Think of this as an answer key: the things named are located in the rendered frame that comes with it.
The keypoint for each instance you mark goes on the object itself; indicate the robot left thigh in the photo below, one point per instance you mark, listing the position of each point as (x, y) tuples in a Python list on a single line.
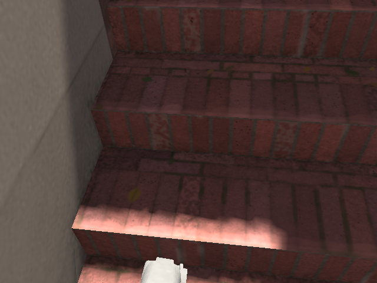
[(164, 270)]

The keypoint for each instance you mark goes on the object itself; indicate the robot left shin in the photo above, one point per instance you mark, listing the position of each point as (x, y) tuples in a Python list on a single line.
[(146, 263)]

